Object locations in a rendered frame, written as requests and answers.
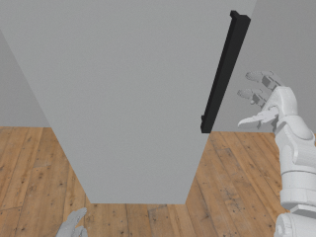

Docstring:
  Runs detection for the right robot upper arm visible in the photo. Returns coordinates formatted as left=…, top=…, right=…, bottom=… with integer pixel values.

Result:
left=274, top=212, right=316, bottom=237

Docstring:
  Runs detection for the robot right forearm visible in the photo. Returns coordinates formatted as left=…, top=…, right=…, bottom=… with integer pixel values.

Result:
left=273, top=116, right=316, bottom=219

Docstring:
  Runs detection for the right robot hand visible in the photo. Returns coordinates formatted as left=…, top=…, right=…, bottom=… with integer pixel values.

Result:
left=237, top=71, right=298, bottom=130

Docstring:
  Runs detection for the left robot hand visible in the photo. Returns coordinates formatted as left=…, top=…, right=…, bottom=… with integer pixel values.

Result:
left=55, top=207, right=88, bottom=237

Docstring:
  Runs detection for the fridge door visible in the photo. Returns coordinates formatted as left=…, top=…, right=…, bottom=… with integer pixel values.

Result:
left=0, top=0, right=257, bottom=204

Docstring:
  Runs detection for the handle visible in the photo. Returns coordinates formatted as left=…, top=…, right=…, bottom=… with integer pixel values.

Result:
left=200, top=10, right=251, bottom=133

